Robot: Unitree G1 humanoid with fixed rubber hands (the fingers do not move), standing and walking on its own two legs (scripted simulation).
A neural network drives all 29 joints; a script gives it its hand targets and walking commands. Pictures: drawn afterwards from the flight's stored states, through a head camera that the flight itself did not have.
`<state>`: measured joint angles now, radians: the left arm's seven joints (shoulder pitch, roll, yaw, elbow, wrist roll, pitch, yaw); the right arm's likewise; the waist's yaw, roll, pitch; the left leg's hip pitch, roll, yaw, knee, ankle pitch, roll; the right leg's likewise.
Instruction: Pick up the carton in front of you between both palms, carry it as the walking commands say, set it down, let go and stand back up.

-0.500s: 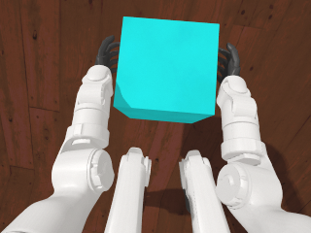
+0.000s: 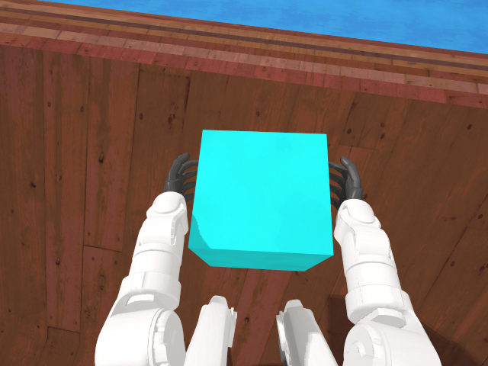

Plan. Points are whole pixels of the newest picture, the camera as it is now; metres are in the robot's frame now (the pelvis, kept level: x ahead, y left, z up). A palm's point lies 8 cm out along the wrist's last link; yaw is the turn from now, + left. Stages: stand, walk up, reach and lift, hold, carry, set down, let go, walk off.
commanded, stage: reach and lift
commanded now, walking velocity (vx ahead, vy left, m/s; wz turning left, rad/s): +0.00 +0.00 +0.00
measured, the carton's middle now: (260, 209) +0.41 +0.00 -0.11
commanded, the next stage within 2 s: hold in 1.70 s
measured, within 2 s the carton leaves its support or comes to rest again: neither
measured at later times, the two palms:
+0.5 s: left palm (148, 184) +0.36 +0.15 +0.11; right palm (397, 184) +0.36 -0.15 +0.11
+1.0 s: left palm (129, 180) +0.33 +0.15 +0.17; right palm (430, 177) +0.34 -0.15 +0.17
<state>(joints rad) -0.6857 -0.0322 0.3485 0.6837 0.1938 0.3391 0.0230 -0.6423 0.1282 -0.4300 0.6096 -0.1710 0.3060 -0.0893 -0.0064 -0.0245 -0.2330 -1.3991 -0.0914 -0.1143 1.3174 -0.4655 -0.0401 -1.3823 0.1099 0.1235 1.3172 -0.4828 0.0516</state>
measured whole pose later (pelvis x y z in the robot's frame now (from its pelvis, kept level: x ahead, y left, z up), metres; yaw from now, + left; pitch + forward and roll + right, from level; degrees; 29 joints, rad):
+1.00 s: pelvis +0.04 +0.00 +0.14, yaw +0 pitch -3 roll +0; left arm -0.32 -0.16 0.30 0.40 0.30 0.62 0.00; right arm -0.34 0.17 -0.32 0.42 -0.31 0.59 0.00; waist 0.00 0.00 -0.01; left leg -0.20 -0.04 -0.14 0.47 -0.21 -0.02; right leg -0.19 0.05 0.15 0.48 -0.23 0.01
